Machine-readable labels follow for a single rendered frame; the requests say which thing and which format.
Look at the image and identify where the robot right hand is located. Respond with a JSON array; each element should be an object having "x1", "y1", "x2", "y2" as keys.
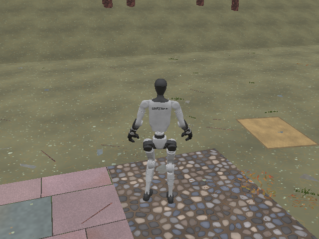
[{"x1": 181, "y1": 132, "x2": 192, "y2": 141}]

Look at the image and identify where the robot head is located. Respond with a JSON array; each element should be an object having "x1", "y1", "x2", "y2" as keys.
[{"x1": 152, "y1": 79, "x2": 169, "y2": 103}]

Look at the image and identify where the left robot forearm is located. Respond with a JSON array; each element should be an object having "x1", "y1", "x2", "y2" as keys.
[{"x1": 129, "y1": 119, "x2": 139, "y2": 135}]

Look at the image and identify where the robot right thigh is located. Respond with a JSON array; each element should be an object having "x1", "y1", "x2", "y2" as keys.
[{"x1": 166, "y1": 138, "x2": 177, "y2": 173}]

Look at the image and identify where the robot left hand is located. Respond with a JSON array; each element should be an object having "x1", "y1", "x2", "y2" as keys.
[{"x1": 128, "y1": 133, "x2": 139, "y2": 142}]

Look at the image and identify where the right robot forearm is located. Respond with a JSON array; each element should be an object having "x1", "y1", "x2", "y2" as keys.
[{"x1": 182, "y1": 120, "x2": 191, "y2": 134}]

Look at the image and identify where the left robot upper arm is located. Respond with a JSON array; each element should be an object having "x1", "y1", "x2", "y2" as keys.
[{"x1": 135, "y1": 100, "x2": 150, "y2": 126}]

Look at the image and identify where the right robot upper arm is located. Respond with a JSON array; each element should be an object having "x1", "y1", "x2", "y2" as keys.
[{"x1": 170, "y1": 101, "x2": 186, "y2": 127}]

